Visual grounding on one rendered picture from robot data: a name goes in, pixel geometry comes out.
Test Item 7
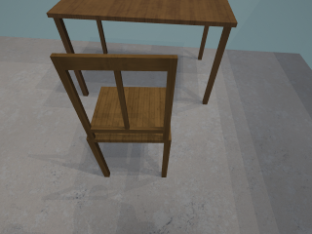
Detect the table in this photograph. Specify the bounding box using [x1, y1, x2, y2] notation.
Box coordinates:
[46, 0, 238, 105]

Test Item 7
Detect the chair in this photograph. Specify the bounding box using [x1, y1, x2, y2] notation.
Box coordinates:
[50, 53, 178, 177]

